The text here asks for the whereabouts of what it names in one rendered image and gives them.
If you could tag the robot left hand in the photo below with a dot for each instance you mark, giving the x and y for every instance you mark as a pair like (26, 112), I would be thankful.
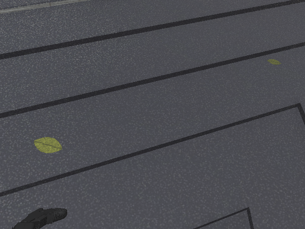
(41, 217)

